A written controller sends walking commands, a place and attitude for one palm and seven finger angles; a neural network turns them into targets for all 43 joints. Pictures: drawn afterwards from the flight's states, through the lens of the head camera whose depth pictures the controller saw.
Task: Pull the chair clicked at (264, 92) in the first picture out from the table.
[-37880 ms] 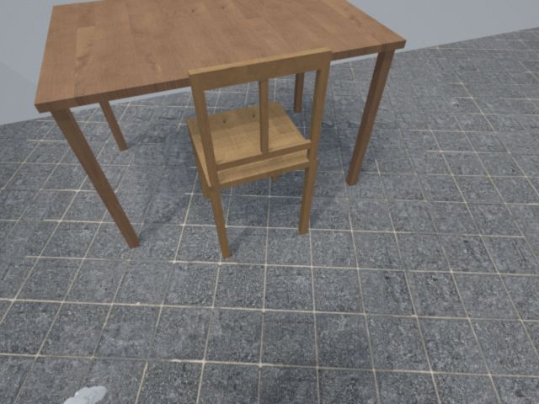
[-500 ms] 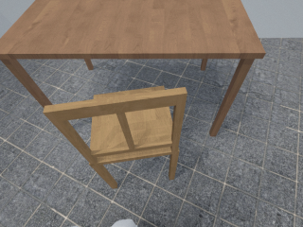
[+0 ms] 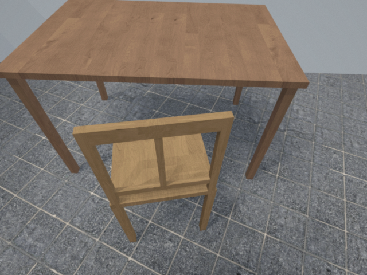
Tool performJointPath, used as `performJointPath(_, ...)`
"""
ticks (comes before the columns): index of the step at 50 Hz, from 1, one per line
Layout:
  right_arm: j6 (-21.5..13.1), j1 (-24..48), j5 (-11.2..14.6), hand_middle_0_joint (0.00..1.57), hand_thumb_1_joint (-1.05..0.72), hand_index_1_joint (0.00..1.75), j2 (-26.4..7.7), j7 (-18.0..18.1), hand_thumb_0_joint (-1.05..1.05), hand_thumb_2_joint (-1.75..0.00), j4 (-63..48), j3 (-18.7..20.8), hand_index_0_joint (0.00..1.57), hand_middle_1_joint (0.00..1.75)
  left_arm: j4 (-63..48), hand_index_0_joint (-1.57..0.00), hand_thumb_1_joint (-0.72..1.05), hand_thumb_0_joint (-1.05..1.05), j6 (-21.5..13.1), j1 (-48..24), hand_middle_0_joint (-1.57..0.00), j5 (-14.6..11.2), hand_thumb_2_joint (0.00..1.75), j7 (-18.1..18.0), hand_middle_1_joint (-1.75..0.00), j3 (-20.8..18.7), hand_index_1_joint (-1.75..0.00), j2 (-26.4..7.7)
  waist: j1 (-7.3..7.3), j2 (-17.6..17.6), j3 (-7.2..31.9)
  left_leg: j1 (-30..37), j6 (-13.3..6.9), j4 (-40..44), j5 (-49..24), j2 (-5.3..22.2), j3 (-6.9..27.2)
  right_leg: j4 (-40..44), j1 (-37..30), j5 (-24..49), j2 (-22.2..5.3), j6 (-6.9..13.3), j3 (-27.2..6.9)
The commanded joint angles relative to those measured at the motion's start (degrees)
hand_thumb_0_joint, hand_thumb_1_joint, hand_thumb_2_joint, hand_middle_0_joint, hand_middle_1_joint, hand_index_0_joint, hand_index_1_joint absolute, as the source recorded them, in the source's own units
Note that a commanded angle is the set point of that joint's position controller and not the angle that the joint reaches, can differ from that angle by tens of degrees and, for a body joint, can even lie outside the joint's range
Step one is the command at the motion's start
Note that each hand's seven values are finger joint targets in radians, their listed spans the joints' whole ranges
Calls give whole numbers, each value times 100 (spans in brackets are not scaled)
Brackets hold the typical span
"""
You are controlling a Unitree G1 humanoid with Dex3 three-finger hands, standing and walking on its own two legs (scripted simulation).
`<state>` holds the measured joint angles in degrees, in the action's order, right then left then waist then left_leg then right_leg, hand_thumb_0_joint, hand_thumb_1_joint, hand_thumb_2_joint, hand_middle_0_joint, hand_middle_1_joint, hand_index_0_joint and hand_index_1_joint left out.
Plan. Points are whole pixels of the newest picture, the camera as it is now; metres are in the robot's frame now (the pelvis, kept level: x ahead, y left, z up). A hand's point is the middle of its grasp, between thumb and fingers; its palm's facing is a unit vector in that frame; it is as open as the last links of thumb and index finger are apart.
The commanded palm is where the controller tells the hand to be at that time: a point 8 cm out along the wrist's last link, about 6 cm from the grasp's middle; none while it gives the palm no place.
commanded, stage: come to a stop and stand still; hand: left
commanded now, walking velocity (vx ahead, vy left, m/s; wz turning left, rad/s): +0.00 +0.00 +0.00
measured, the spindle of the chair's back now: (160, 162) +0.44 +0.09 -0.09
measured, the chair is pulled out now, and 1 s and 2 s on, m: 0.17 0.17 0.17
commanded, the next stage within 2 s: look again from close up in 0.16 s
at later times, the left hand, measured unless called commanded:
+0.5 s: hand out of the picture +0.00 +0.15 -0.17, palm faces -0.01 -0.98 -0.18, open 7.4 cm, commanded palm none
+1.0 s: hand out of the picture +0.03 +0.15 -0.17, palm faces +0.00 -0.98 -0.21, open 7.4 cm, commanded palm none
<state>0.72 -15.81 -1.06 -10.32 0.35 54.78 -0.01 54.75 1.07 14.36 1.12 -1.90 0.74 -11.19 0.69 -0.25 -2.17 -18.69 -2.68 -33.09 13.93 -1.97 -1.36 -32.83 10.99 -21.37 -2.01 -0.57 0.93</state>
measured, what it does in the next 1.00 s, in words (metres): stands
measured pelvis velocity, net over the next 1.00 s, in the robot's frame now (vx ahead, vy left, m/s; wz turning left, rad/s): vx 0.03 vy -0.03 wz -0.01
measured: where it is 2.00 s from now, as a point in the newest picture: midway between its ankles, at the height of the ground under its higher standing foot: outside the picture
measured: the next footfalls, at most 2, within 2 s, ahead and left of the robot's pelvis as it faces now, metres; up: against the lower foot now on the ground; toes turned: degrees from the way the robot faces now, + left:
none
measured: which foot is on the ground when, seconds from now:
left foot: down 0.00-1.00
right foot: down 0.00-1.00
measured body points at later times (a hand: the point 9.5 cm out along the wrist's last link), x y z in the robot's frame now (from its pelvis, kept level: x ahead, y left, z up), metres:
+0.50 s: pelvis +0.01 -0.02 +0.01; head +0.03 -0.01 +0.46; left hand +0.00 +0.21 -0.15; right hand +0.05 -0.25 -0.15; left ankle +0.04 +0.09 -0.73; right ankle -0.04 -0.14 -0.73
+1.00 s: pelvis +0.03 -0.03 +0.01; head +0.04 -0.03 +0.46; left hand +0.03 +0.20 -0.15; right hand +0.04 -0.26 -0.15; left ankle +0.04 +0.09 -0.73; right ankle -0.04 -0.14 -0.73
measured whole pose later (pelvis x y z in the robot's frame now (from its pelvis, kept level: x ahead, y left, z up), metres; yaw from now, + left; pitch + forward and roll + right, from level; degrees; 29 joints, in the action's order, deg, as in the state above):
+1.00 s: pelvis +0.03 -0.03 +0.01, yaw +0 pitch -1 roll +1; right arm -0.9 -13.8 -0.2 -9.2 1.2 64.0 -0.7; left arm 61.9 -0.7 16.2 0.8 -2.3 1.1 -10.3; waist -0.2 1.4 -2.4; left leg -12.2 0.0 -25.1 12.2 -0.6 -0.8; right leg -25.3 4.9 -19.6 -0.5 0.7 1.2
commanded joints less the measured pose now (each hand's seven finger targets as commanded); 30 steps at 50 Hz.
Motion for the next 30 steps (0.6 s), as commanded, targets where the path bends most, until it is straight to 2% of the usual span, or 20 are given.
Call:
performJointPath(1,-178,48,14,20,-90,30,-801,49,0,-90,-318,174,20,30,-114,-20,90,0,-83,441,-20,11,90,2,-30,-148,-30,-610,-156,-109,-177,-146,-188,1566,1159,779,1223,622,305,-266,-83,254,-200)
performJointPath(2,-188,52,13,20,-90,30,-812,46,0,-90,-291,177,20,30,-76,-20,90,0,-98,487,-20,9,90,2,-30,-141,-30,-607,-153,-167,-51,-51,-172,1540,1095,755,1191,665,286,-223,-130,254,-241)
performJointPath(4,-206,31,27,20,-90,30,-796,45,0,-90,-212,168,20,30,-1,-20,90,0,-128,503,-20,2,90,5,-30,-130,-30,-626,-141,-63,60,117,-137,1429,763,723,1067,785,267,-73,-193,239,-296)
performJointPath(8,-218,0,49,20,-90,30,-721,49,0,-90,-46,142,20,30,141,-20,90,0,-173,509,-20,-3,90,3,-30,-98,-30,-637,-76,143,-26,400,-55,1187,213,615,816,1040,472,41,-304,245,-480)
performJointPath(11,-243,-18,70,20,-90,30,-674,57,0,-90,113,115,20,30,258,-20,90,0,-193,585,-20,-9,90,1,-30,-81,-30,-625,-91,55,9,565,-59,1156,-191,649,758,1071,426,305,-320,217,-440)
performJointPath(14,-254,-5,80,20,-90,30,-670,66,0,-90,219,103,20,30,375,-20,90,0,-218,639,-20,-21,90,-12,-30,-60,-30,-620,-81,162,70,692,-22,1020,-553,626,674,1081,375,576,-364,201,-470)
performJointPath(17,-275,20,91,20,-90,30,-650,84,0,-90,335,87,20,30,477,-20,90,0,-224,681,-20,-22,90,-22,-30,-52,-30,-588,-87,36,79,778,-26,985,-883,646,648,1061,298,856,-363,187,-470)
performJointPath(20,-281,16,91,20,-90,30,-632,96,0,-90,419,78,20,30,556,-20,90,0,-225,684,-20,-24,90,-33,-30,-56,-30,-566,-93,34,74,817,-19,1003,-1008,671,636,1056,230,934,-365,170,-425)
performJointPath(21,-276,48,100,20,-90,30,-589,101,0,-90,459,68,20,30,574,-20,90,0,-221,698,-20,-21,90,-31,-30,-47,-30,-545,-120,76,-78,762,-28,1032,-958,668,632,1104,263,908,-346,173,-432)
performJointPath(30,-287,64,89,20,-90,30,-555,121,0,-90,582,58,20,30,642,-20,90,0,-242,677,-20,-25,90,-52,-30,-64,-30,-493,-121,83,28,911,20,990,-1297,666,573,1140,85,1290,-400,168,-440)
